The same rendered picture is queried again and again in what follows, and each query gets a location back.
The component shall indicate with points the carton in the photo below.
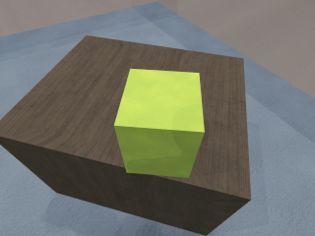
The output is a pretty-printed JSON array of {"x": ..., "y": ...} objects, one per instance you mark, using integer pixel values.
[{"x": 160, "y": 123}]

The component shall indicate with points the pedestal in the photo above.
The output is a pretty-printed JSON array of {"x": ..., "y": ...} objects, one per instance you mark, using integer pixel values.
[{"x": 63, "y": 131}]

